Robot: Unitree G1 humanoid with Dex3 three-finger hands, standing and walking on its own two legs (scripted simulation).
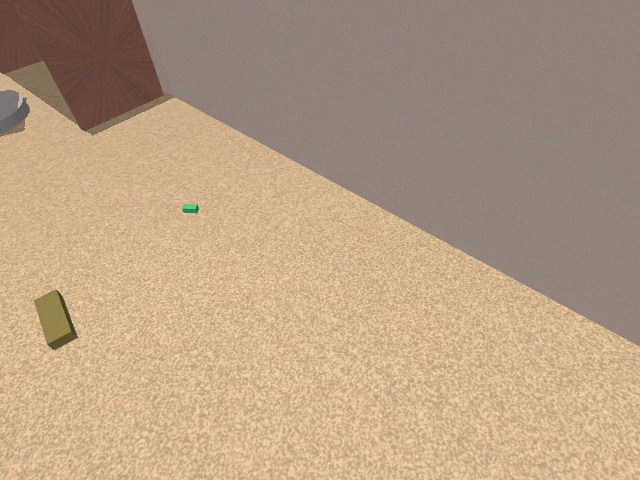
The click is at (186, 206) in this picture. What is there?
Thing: small brick
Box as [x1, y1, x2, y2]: [182, 204, 198, 212]
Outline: 182,207 183,212 196,212 198,208 197,204 184,204
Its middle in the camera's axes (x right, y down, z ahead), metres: -0.60 -0.14 +1.85
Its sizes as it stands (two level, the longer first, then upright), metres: 0.065 0.034 0.026
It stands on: the floor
